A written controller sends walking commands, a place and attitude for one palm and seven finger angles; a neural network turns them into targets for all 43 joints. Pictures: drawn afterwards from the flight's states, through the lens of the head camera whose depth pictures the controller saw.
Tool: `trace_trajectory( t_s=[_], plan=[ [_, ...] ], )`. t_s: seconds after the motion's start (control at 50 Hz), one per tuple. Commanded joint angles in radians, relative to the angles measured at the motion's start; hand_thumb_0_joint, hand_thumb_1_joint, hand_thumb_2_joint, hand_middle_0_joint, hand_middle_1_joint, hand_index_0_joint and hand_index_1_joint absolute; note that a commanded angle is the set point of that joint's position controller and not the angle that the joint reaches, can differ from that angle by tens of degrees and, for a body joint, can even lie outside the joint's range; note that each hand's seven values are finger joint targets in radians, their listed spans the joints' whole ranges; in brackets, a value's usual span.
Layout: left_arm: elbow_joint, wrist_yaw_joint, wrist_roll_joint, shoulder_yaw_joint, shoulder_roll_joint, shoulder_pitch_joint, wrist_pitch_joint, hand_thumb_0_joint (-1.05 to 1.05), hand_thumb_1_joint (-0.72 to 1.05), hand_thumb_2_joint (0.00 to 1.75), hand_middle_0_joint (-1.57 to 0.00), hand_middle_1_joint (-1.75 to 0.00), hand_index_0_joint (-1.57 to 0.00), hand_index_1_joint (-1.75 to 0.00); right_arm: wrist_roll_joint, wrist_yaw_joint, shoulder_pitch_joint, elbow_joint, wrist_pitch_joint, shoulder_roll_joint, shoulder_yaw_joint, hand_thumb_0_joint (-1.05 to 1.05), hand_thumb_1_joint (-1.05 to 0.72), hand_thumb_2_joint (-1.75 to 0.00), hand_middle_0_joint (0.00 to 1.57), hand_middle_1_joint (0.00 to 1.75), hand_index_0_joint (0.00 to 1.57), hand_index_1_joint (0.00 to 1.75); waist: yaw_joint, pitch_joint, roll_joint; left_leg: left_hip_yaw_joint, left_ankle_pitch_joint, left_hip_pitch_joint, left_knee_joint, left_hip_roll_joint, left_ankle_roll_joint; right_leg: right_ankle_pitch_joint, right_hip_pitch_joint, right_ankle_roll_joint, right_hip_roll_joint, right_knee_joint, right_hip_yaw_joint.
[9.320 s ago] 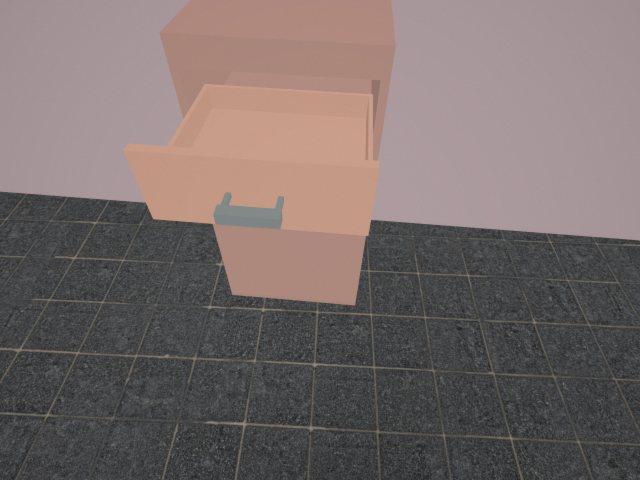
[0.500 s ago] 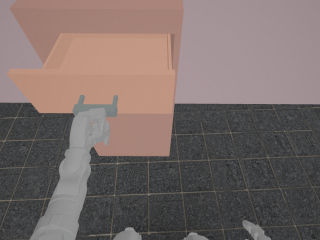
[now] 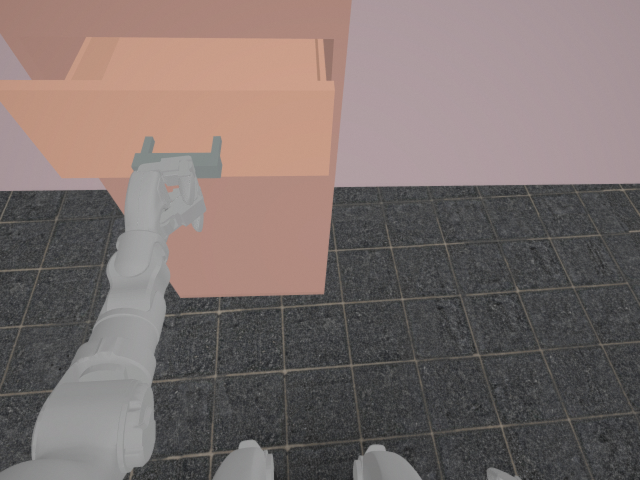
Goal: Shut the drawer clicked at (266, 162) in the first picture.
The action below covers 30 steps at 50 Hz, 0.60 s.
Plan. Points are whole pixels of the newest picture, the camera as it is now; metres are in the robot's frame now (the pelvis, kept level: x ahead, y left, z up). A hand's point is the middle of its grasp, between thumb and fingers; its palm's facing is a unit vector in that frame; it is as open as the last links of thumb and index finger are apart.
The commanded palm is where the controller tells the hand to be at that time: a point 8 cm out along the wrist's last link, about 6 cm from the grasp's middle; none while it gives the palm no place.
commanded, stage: push the drawer shut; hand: left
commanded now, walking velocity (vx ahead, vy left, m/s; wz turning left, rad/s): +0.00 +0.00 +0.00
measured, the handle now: (180, 154) +0.53 +0.18 +0.07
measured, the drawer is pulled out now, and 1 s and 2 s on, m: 0.11 0.00 0.00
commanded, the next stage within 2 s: pull the fist back off the drawer in 1.20 s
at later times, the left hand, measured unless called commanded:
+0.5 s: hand (203, 160) +0.52 +0.15 +0.06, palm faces +0.01 -1.00 -0.02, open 2.9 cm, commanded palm +0.50 +0.20 +0.07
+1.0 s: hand (202, 140) +0.56 +0.15 +0.06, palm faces +0.02 -1.00 -0.02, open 2.9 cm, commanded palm +0.56 +0.19 +0.07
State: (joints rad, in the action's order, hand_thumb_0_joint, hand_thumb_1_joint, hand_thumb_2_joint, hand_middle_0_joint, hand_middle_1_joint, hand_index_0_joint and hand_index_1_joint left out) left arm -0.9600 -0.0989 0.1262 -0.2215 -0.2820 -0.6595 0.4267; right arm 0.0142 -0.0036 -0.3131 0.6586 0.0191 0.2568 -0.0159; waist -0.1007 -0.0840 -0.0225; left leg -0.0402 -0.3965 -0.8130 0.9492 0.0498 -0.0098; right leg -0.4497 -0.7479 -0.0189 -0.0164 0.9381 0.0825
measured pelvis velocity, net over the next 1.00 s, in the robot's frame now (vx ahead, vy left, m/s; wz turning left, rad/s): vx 0.01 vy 0.02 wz -0.03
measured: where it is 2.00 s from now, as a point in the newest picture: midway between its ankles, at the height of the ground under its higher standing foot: outside the picture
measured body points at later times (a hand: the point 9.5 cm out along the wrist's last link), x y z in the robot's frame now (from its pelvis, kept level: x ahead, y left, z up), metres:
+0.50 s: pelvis +0.00 +0.01 -0.01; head +0.13 +0.02 +0.42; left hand +0.51 +0.20 +0.07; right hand +0.00 -0.25 -0.12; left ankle +0.03 +0.11 -0.68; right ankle +0.00 -0.11 -0.68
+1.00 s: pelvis +0.01 +0.02 -0.02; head +0.15 +0.04 +0.41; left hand +0.55 +0.21 +0.07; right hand -0.03 -0.24 -0.12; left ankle +0.03 +0.11 -0.68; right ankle +0.00 -0.11 -0.68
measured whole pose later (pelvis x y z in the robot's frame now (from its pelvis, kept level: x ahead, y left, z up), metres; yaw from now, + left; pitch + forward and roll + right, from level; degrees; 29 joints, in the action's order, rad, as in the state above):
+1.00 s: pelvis +0.01 +0.02 -0.02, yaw -2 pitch +24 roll -4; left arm -1.27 -0.07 -0.01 -0.38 -0.48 -1.06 0.40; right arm -0.05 -0.04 -0.42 0.65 -0.06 0.26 -0.04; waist -0.22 -0.10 -0.04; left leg -0.03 -0.44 -1.03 1.05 0.07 -0.03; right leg -0.46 -0.94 0.00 0.00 0.98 0.09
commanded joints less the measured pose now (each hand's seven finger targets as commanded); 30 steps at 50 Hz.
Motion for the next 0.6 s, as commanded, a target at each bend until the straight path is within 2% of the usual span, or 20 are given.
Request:
trace_trajectory(
  t_s=[0.0, 0.04, 0.06, 0.08, 0.14, 0.16, 0.22, 0.24, 0.28, 0.3, 0.32, 0.34, 0.38, 0.4, 0.44, 0.46, 0.5, 0.52, 0.54, 0.58],
  plan=[
    [0.152, 0.009, -0.005, -0.053, -0.199, -0.543, 0.077, 0.00, 0.90, 0.90, -1.40, -1.60, -1.40, -1.60, -0.005, 0.008, -0.099, -0.072, 0.019, 0.154, 0.052, 0.00, -0.90, -0.90, 0.20, 0.30, 0.20, 0.30, -0.047, -0.392, -0.030, 0.056, 0.157, 0.256, -0.093, -0.042, -0.020, 0.226, 0.069, 0.006, 0.042, -0.133, -0.069],
    [0.131, 0.012, -0.007, -0.063, -0.201, -0.547, 0.078, 0.00, 0.90, 0.90, -1.40, -1.60, -1.40, -1.60, -0.010, 0.003, -0.113, -0.071, 0.014, 0.155, 0.055, 0.00, -0.90, -0.90, 0.20, 0.30, 0.20, 0.30, -0.045, -0.410, -0.028, 0.057, 0.178, 0.270, -0.085, -0.040, -0.020, 0.235, 0.058, 0.005, 0.045, -0.129, -0.064],
    [0.118, 0.012, -0.008, -0.078, -0.222, -0.559, 0.079, 0.00, 0.90, 0.90, -1.40, -1.60, -1.40, -1.60, -0.012, 0.004, -0.123, -0.068, 0.011, 0.159, 0.055, 0.00, -0.90, -0.90, 0.20, 0.30, 0.20, 0.30, -0.053, -0.414, -0.011, 0.058, 0.190, 0.265, -0.079, -0.039, -0.024, 0.252, 0.062, 0.006, 0.048, -0.124, -0.065],
    [0.110, 0.011, -0.013, -0.093, -0.242, -0.562, 0.079, 0.00, 0.90, 0.90, -1.40, -1.60, -1.40, -1.60, -0.015, 0.002, -0.129, -0.068, 0.007, 0.161, 0.055, 0.00, -0.90, -0.90, 0.20, 0.30, 0.20, 0.30, -0.049, -0.428, -0.021, 0.056, 0.194, 0.256, -0.077, -0.039, -0.022, 0.256, 0.068, 0.007, 0.047, -0.120, -0.066],
    [0.090, 0.008, -0.017, -0.090, -0.238, -0.588, 0.074, 0.00, 0.90, 0.90, -1.40, -1.60, -1.40, -1.60, -0.017, -0.001, -0.141, -0.072, -0.003, 0.159, 0.055, 0.00, -0.90, -0.90, 0.20, 0.30, 0.20, 0.30, -0.058, -0.428, -0.020, 0.052, 0.188, 0.240, -0.072, -0.039, -0.024, 0.252, 0.063, 0.009, 0.049, -0.124, -0.070],
    [0.088, 0.010, -0.018, -0.113, -0.269, -0.609, 0.076, 0.00, 0.90, 0.90, -1.40, -1.60, -1.40, -1.60, -0.018, 0.000, -0.150, -0.068, -0.004, 0.162, 0.054, 0.00, -0.90, -0.90, 0.20, 0.30, 0.20, 0.30, -0.059, -0.431, -0.026, 0.054, 0.194, 0.238, -0.068, -0.038, -0.026, 0.256, 0.062, 0.007, 0.051, -0.117, -0.069],
    [0.053, 0.009, -0.029, -0.129, -0.304, -0.638, 0.069, 0.00, 0.90, 0.90, -1.40, -1.60, -1.40, -1.60, -0.020, -0.001, -0.165, -0.069, -0.013, 0.166, 0.051, 0.00, -0.90, -0.90, 0.20, 0.30, 0.20, 0.30, -0.068, -0.412, -0.020, 0.051, 0.175, 0.197, -0.064, -0.038, -0.028, 0.245, 0.061, 0.010, 0.052, -0.121, -0.075],
    [0.029, 0.007, -0.032, -0.123, -0.295, -0.637, 0.062, 0.00, 0.90, 0.90, -1.40, -1.60, -1.40, -1.60, -0.019, -0.002, -0.170, -0.068, -0.015, 0.166, 0.051, 0.00, -0.90, -0.90, 0.20, 0.30, 0.20, 0.30, -0.076, -0.402, -0.012, 0.051, 0.169, 0.195, -0.063, -0.037, -0.029, 0.237, 0.050, 0.010, 0.054, -0.124, -0.074],
    [0.013, 0.009, -0.041, -0.143, -0.330, -0.664, 0.060, 0.00, 0.90, 0.90, -1.40, -1.60, -1.40, -1.60, -0.023, -0.001, -0.183, -0.066, -0.019, 0.172, 0.050, 0.00, -0.90, -0.90, 0.20, 0.30, 0.20, 0.30, -0.083, -0.409, -0.029, 0.054, 0.173, 0.191, -0.057, -0.035, -0.029, 0.233, 0.032, 0.010, 0.054, -0.119, -0.072],
    [0.022, 0.009, -0.042, -0.128, -0.312, -0.695, 0.061, 0.00, 0.90, 0.90, -1.40, -1.60, -1.40, -1.60, -0.025, -0.002, -0.187, -0.066, -0.019, 0.170, 0.049, 0.00, -0.90, -0.90, 0.20, 0.30, 0.20, 0.30, -0.089, -0.416, -0.048, 0.057, 0.174, 0.201, -0.055, -0.035, -0.028, 0.225, 0.016, 0.010, 0.054, -0.116, -0.069],
    [0.025, 0.012, -0.044, -0.156, -0.345, -0.702, 0.064, 0.00, 0.90, 0.90, -1.40, -1.60, -1.40, -1.60, -0.028, -0.002, -0.198, -0.063, -0.020, 0.174, 0.052, 0.00, -0.90, -0.90, 0.20, 0.30, 0.20, 0.30, -0.085, -0.442, -0.038, 0.060, 0.194, 0.211, -0.048, -0.032, -0.029, 0.238, 0.020, 0.009, 0.056, -0.108, -0.067],
    [0.021, 0.012, -0.045, -0.146, -0.332, -0.701, 0.063, 0.00, 0.90, 0.90, -1.40, -1.60, -1.40, -1.60, -0.031, -0.003, -0.202, -0.065, -0.021, 0.173, 0.052, 0.00, -0.90, -0.90, 0.20, 0.30, 0.20, 0.30, -0.089, -0.457, -0.055, 0.060, 0.212, 0.227, -0.047, -0.032, -0.028, 0.251, 0.016, 0.009, 0.057, -0.108, -0.066],
    [0.034, 0.010, -0.051, -0.168, -0.357, -0.700, 0.068, 0.00, 0.90, 0.90, -1.40, -1.60, -1.40, -1.60, -0.035, -0.007, -0.215, -0.067, -0.026, 0.175, 0.053, 0.00, -0.90, -0.90, 0.20, 0.30, 0.20, 0.30, -0.078, -0.503, -0.082, 0.065, 0.266, 0.259, -0.036, -0.029, -0.025, 0.287, 0.016, 0.006, 0.058, -0.093, -0.062],
    [0.028, 0.007, -0.048, -0.148, -0.329, -0.701, 0.063, 0.00, 0.90, 0.90, -1.40, -1.60, -1.40, -1.60, -0.035, -0.010, -0.216, -0.068, -0.029, 0.171, 0.052, 0.00, -0.90, -0.90, 0.20, 0.30, 0.20, 0.30, -0.083, -0.498, -0.090, 0.064, 0.278, 0.262, -0.034, -0.030, -0.024, 0.296, 0.010, 0.006, 0.060, -0.093, -0.060],
    [0.007, 0.009, -0.050, -0.167, -0.360, -0.724, 0.055, 0.00, 0.90, 0.90, -1.40, -1.60, -1.40, -1.60, -0.036, -0.011, -0.225, -0.064, -0.036, 0.177, 0.051, 0.00, -0.90, -0.90, 0.20, 0.30, 0.20, 0.30, -0.095, -0.463, -0.051, 0.066, 0.252, 0.227, -0.035, -0.026, -0.027, 0.279, 0.009, 0.009, 0.062, -0.098, -0.058],
    [-0.002, 0.013, -0.055, -0.191, -0.385, -0.719, 0.055, 0.00, 0.90, 0.90, -1.40, -1.60, -1.40, -1.60, -0.038, -0.009, -0.232, -0.063, -0.039, 0.182, 0.054, 0.00, -0.90, -0.90, 0.20, 0.30, 0.20, 0.30, -0.091, -0.476, -0.052, 0.068, 0.270, 0.236, -0.030, -0.027, -0.028, 0.291, 0.007, 0.006, 0.064, -0.093, -0.058],
    [0.008, 0.011, -0.060, -0.171, -0.368, -0.735, 0.051, 0.00, 0.90, 0.90, -1.40, -1.60, -1.40, -1.60, -0.038, -0.012, -0.232, -0.070, -0.044, 0.176, 0.051, 0.00, -0.90, -0.90, 0.20, 0.30, 0.20, 0.30, -0.094, -0.485, -0.078, 0.062, 0.276, 0.237, -0.028, -0.027, -0.027, 0.297, 0.007, 0.009, 0.062, -0.095, -0.060],
    [0.002, 0.012, -0.065, -0.176, -0.378, -0.737, 0.050, 0.00, 0.90, 0.90, -1.40, -1.60, -1.40, -1.60, -0.039, -0.011, -0.237, -0.068, -0.047, 0.177, 0.052, 0.00, -0.90, -0.90, 0.20, 0.30, 0.20, 0.30, -0.095, -0.487, -0.080, 0.067, 0.283, 0.242, -0.027, -0.025, -0.025, 0.297, 0.000, 0.007, 0.063, -0.092, -0.055],
    [-0.004, 0.013, -0.065, -0.168, -0.370, -0.753, 0.047, 0.00, 0.90, 0.90, -1.40, -1.60, -1.40, -1.60, -0.039, -0.012, -0.239, -0.065, -0.049, 0.177, 0.051, 0.00, -0.90, -0.90, 0.20, 0.30, 0.20, 0.30, -0.104, -0.475, -0.083, 0.069, 0.285, 0.246, -0.027, -0.024, -0.026, 0.295, -0.014, 0.007, 0.064, -0.093, -0.053],
    [-0.017, 0.021, -0.075, -0.183, -0.402, -0.782, 0.046, 0.00, 0.90, 0.90, -1.40, -1.60, -1.40, -1.60, -0.043, -0.012, -0.251, -0.060, -0.054, 0.186, 0.049, 0.00, -0.90, -0.90, 0.20, 0.30, 0.20, 0.30, -0.112, -0.470, -0.090, 0.078, 0.290, 0.247, -0.022, -0.020, -0.025, 0.284, -0.042, 0.006, 0.064, -0.087, -0.050]
  ],
)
